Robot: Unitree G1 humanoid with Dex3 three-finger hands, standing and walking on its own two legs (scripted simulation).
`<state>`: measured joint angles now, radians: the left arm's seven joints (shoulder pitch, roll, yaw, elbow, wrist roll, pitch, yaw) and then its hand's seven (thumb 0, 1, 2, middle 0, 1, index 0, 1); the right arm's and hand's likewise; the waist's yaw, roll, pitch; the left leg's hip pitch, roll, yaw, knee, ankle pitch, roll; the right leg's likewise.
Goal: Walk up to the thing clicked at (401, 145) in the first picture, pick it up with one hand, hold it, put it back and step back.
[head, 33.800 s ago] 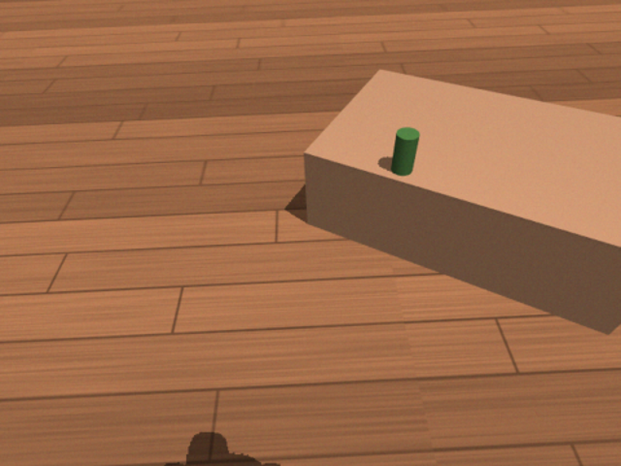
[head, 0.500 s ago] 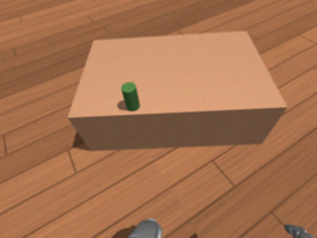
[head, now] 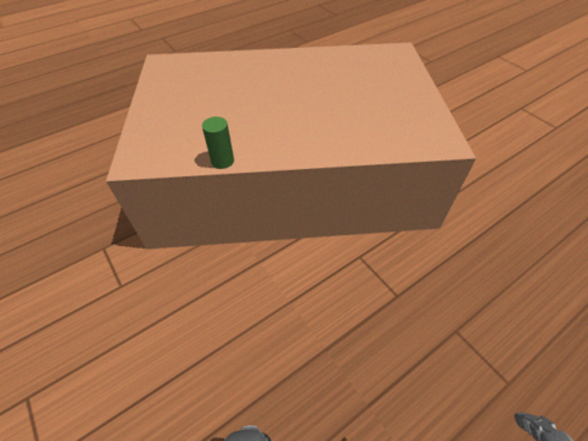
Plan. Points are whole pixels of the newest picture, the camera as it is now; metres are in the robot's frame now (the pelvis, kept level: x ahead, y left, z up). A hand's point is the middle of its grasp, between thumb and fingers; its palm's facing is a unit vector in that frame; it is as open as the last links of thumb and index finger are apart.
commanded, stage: step back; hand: left
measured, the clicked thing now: (218, 143) +0.98 +0.30 -0.29
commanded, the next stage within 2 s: stand in 1.14 s
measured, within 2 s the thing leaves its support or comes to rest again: neither
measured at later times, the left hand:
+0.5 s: hand out of the picture -0.01 +0.27 -0.14, palm faces +0.09 -0.92 -0.37, open 7.4 cm
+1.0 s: hand out of the picture +0.08 +0.26 -0.14, palm faces +0.12 -0.93 -0.34, open 7.4 cm
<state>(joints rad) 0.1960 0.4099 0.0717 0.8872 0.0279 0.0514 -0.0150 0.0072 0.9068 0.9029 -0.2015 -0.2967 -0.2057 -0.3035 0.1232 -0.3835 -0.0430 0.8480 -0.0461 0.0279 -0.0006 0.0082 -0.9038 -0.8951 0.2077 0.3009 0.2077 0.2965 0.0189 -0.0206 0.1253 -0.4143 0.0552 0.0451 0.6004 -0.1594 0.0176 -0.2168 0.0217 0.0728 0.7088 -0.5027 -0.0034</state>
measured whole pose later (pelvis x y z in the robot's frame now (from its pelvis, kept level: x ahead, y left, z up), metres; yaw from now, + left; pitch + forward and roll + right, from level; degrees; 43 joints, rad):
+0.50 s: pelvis -0.04 -0.01 +0.01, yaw +6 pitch -2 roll +1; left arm 0.22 0.40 0.06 0.97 0.03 0.02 -0.02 0.01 0.91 0.90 -0.20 -0.30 -0.21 -0.30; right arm 0.24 -0.35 -0.05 0.97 -0.04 -0.04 0.02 0.01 -0.91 -0.90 0.21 0.30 0.21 0.30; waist 0.01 -0.03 0.07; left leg -0.23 -0.02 0.00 0.54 -0.27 0.03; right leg -0.33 -0.02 0.01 0.85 -0.50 -0.03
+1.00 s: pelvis +0.01 -0.01 +0.01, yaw +7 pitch -2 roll +0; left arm 0.09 0.37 0.03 1.05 0.01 -0.02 0.00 0.01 0.91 0.90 -0.20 -0.30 -0.21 -0.30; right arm 0.14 -0.33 -0.02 1.09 -0.02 -0.02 0.01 0.01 -0.91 -0.90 0.20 0.30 0.20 0.30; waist 0.01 -0.02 0.06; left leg -0.20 0.00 -0.01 0.53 -0.30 0.00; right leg -0.20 -0.04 -0.03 0.51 -0.28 0.02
